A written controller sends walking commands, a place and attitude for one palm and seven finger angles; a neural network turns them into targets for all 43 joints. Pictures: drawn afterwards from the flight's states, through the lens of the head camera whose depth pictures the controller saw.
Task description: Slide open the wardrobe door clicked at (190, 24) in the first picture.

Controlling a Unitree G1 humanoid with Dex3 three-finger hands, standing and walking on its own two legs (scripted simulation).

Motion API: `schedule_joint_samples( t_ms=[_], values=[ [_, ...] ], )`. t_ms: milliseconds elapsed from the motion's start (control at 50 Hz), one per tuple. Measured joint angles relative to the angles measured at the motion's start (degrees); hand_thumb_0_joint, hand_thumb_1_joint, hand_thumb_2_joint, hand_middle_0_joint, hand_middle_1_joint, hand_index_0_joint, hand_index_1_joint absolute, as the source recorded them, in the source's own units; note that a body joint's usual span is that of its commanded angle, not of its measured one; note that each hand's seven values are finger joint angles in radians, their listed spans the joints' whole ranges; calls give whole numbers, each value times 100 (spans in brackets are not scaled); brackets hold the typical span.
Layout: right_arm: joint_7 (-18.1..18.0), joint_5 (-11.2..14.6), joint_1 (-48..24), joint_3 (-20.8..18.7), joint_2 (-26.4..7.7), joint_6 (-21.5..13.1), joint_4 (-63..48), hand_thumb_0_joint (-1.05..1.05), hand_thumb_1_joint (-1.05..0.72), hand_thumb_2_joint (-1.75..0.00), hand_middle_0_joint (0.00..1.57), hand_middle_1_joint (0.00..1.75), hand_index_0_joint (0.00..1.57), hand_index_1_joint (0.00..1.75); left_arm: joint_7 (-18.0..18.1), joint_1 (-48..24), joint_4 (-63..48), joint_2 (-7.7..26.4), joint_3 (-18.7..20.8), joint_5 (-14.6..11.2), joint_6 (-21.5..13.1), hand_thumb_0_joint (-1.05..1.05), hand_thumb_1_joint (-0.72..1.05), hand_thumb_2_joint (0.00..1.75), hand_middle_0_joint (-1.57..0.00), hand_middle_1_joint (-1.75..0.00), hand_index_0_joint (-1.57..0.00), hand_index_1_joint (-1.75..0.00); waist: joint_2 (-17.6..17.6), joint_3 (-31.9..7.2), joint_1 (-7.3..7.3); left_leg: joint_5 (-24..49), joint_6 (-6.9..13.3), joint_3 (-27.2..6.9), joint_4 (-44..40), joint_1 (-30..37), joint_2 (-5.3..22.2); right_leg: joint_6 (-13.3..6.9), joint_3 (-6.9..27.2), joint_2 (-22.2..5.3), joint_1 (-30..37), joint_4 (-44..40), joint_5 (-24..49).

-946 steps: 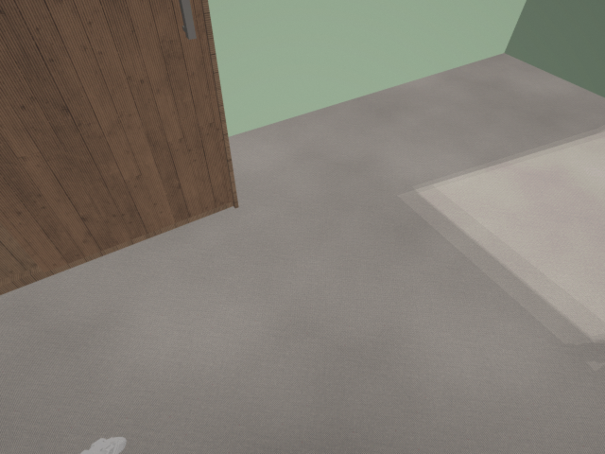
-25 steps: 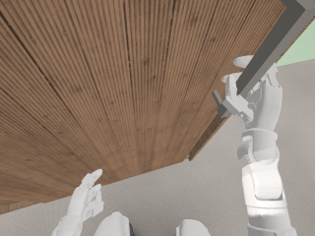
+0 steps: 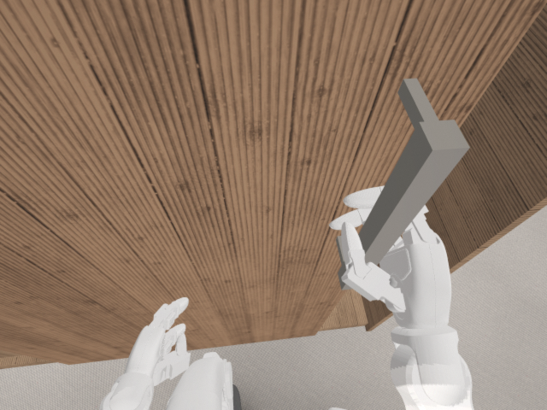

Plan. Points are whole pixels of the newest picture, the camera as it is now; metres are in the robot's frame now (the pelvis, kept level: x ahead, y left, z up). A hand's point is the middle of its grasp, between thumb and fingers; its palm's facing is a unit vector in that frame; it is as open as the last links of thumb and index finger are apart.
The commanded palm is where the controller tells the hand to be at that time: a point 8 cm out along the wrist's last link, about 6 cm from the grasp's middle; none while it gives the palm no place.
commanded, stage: step sideways, sliding the door along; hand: right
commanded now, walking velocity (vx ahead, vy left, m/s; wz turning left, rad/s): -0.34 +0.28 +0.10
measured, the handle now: (372, 213) +0.29 -0.10 +0.18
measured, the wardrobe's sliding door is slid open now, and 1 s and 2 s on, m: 0.19 0.33 0.48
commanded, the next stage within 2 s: none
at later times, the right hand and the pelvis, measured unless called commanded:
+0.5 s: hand (260, 275) +0.24 +0.01 +0.16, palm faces -0.08 +1.00 +0.01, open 6.0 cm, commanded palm +0.22 +0.00 +0.15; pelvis -0.08 +0.08 -0.01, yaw +3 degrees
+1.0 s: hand (200, 275) +0.24 +0.07 +0.16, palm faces +0.23 +0.97 -0.09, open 6.1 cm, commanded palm +0.21 +0.09 +0.15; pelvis -0.16 +0.21 -0.01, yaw +3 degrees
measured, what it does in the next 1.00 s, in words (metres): steps to the left: left foot, then right foot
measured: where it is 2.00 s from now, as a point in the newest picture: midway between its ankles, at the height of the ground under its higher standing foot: outside the picture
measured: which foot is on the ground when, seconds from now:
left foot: up 0.00-0.14, down 0.16-0.42, up 0.44-0.88, down 0.90-1.00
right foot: down 0.00-0.18, up 0.20-0.40, down 0.42-0.92, up 0.94-1.00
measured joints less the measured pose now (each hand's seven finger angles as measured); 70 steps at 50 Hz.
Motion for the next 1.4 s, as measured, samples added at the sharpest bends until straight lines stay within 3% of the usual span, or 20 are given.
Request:
schedule_joint_samples(
  t_ms=[140, 200, 260, 300, 400, 440, 480, 520, 600, 760, 900, 920, 940, 980, 1020, 1080, 1120, 1160, 1240, 1400],
  values=[
    [3, 282, -49, -513, -46, 206, -39, 1, -72, -84, 52, 140, 33, 138, 105, 235, -40, -155, -174, -15, -315, 1, 91, 90, -20, -30, -22, -32, -83, -101, 177, 1012, -17, 121, -1397, 762, -94, 345, 159, -356, -51, 802, -393],
    [-52, 225, -370, -795, 196, 155, 91, 1, -70, -84, 53, 140, 32, 139, 80, 188, -11, -24, -217, -51, -506, 1, 91, 90, -20, -30, -27, -35, -108, -156, 182, 565, 488, 281, -1419, 760, -213, 157, 581, -446, -634, 1762, -850],
    [-180, 91, -727, -967, 568, 200, 289, 1, -68, -83, 51, 140, 35, 139, 59, -300, 276, 136, -29, 8, -379, 1, 91, 90, -20, -30, -28, -35, 56, -71, 100, 917, 748, 120, -1598, 455, -208, -73, 1256, 425, -1394, 3089, -1567],
    [-254, -1, -889, -1006, 654, 199, 436, 1, -69, -83, 50, 140, 37, 139, 33, -517, 362, 209, 69, -12, -293, 1, 91, 90, -20, -30, -26, -35, 108, -3, 180, 1292, 742, 71, -2101, 516, -247, -90, 1276, 790, -1570, 3172, -1400],
    [-196, 33, -1281, -1036, 423, 166, 930, 2, -72, -81, 47, 140, 37, 140, 12, -473, 232, 198, 118, -18, -23, 1, 91, 90, -20, -30, -23, -32, 452, -276, 407, 2061, 797, -34, -3069, 552, -365, -209, 700, 1180, -1006, 1119, -849],
    [-133, 121, -1526, -1022, 289, 126, 1174, 3, -73, -80, 46, 140, 33, 140, 28, -346, 112, 206, 133, 6, 37, 1, 91, 90, -20, -30, -22, -32, 512, -368, 531, 1814, 637, -47, -2771, 367, -438, -422, 539, 1096, -755, 398, 214],
    [-56, 183, -1710, -1017, 170, 33, 1507, 3, -73, -78, 46, 140, 30, 140, 88, -227, 131, 167, 160, 96, 59, 1, 91, 90, -20, -30, -21, -31, 527, -309, 553, 813, 393, -386, -1369, 78, -552, -596, 508, 992, -701, 533, 233],
    [21, 222, -1759, -989, 135, 77, 1719, 4, -74, -78, 46, 140, 28, 140, 135, -55, 206, 128, 163, 145, 109, 1, 91, 90, -20, -30, -21, -31, 386, -329, 584, 260, 232, -609, 2, -114, -664, -583, 609, 752, -622, 485, 127],
    [77, 173, -1917, -931, 161, 287, 1964, 6, -74, -79, 46, 140, 29, 140, 62, 215, 411, 92, 148, 72, 235, 1, 91, 90, -20, -30, -20, -31, 163, -380, 331, -22, -16, -690, 1311, -186, -414, -367, 621, 186, -504, 107, 352],
    [48, 213, -2589, -1273, -93, 476, 2250, 6, -72, -84, 45, 140, 33, 140, 73, 236, 518, -116, 173, -63, 142, 1, 91, 90, -20, -30, -20, -30, 64, -148, 35, -95, -200, -529, -244, 726, -24, 44, 729, -541, -614, -427, 948],
    [-265, 333, -3544, -1873, -322, 635, 2963, 2, -69, -84, 45, 140, 33, 140, 114, -61, 457, -14, 192, -172, 33, 1, 91, 90, -20, -30, -20, -30, 43, -53, -76, 647, -70, -286, -2728, 2038, -152, 389, 1051, -498, -1275, 202, 967],
    [-338, 335, -3637, -2002, -314, 649, 3081, 2, -69, -84, 45, 140, 33, 140, 124, -171, 500, 75, 186, -207, 61, 1, 91, 90, -20, -30, -20, -30, -71, -52, -39, 437, -6, -210, -2869, 2118, -185, 317, 1150, -518, -1445, 462, 864],
    [-414, 346, -3677, -2112, -272, 656, 3188, 1, -69, -84, 45, 140, 32, 140, 156, -311, 585, 185, 207, -230, 115, 1, 91, 90, -20, -30, -20, -30, -270, -30, 55, 322, 50, -110, -2763, 2066, -249, 162, 1327, -501, -1628, 813, 401],
    [-491, 428, -3696, -2183, -229, 702, 3348, 1, -70, -83, 45, 140, 29, 140, 277, -488, 779, 308, 281, -224, 235, 1, 91, 90, -20, -30, -20, -30, -330, -50, 141, 259, 115, -62, -2564, 1931, -147, -27, 1520, -48, -1957, 1909, -605],
    [-537, 413, -3684, -2149, -200, 725, 3459, 0, -72, -82, 45, 140, 26, 140, 389, -525, 904, 375, 321, -195, 318, 1, 91, 90, -20, -30, -20, -30, -183, -99, 136, 306, 157, -107, -2558, 1895, 17, -115, 1329, 421, -2032, 2526, -1030],
    [-532, 354, -3674, -2031, -166, 648, 3550, 0, -73, -81, 45, 140, 25, 140, 456, -424, 867, 439, 323, -151, 464, 1, 91, 90, -20, -30, -20, -30, 15, -215, 154, 350, 229, -81, -2514, 1829, 122, -138, 751, 737, -1605, 1422, -392],
    [-467, 402, -3669, -1923, -177, 580, 3471, 1, -74, -80, 45, 140, 26, 140, 453, -309, 709, 505, 360, -133, 517, 1, 91, 90, -20, -30, -20, -30, -70, -327, 149, 264, 191, -38, -1871, 1499, -53, -344, 566, 582, -1172, 393, 935],
    [-344, 378, -3866, -1845, -272, 589, 3507, 1, -75, -80, 45, 140, 23, 138, 361, -341, 682, 396, 447, -131, 544, 1, 91, 90, -20, -30, -20, -30, 102, -155, 68, -304, 151, -364, -659, 1050, -153, -467, 569, 522, -1155, 601, 612],
    [-224, 318, -3996, -1798, -349, 589, 3609, 2, -75, -80, 45, 140, 23, 135, 147, -340, 622, 245, 348, -107, 525, 1, 91, 90, -20, -30, -20, -30, 124, 9, -23, -381, 56, -480, 652, 388, -164, -269, 716, 188, -963, 405, 496],
    [-131, 396, -4060, -1882, -486, 728, 3594, 2, -75, -81, 44, 140, 25, 135, 73, -196, 395, 20, 196, -157, 421, 1, 91, 90, -20, -30, -20, -30, -49, 117, -225, 212, -119, -382, -309, 496, 126, 185, 974, -474, -695, -147, 850]
  ],
)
